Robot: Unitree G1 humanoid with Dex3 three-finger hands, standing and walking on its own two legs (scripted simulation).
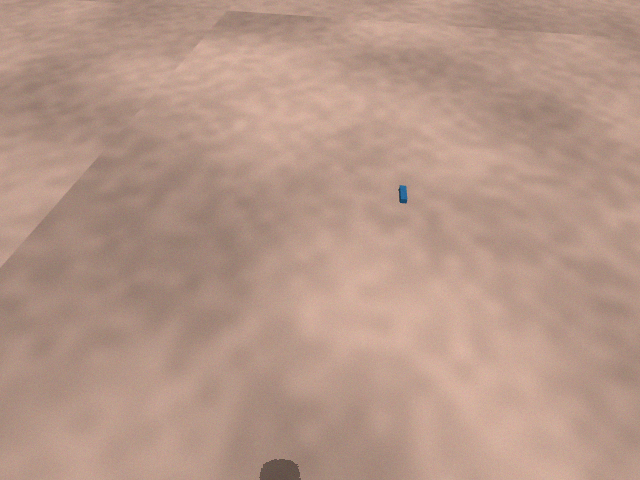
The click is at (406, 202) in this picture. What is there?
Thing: small brick
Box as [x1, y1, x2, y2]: [399, 185, 406, 202]
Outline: 400,185 400,202 406,202 406,188 405,186
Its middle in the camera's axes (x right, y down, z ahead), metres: +0.40 -0.20 +1.88
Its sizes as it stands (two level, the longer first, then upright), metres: 0.100 0.030 0.025
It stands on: the floor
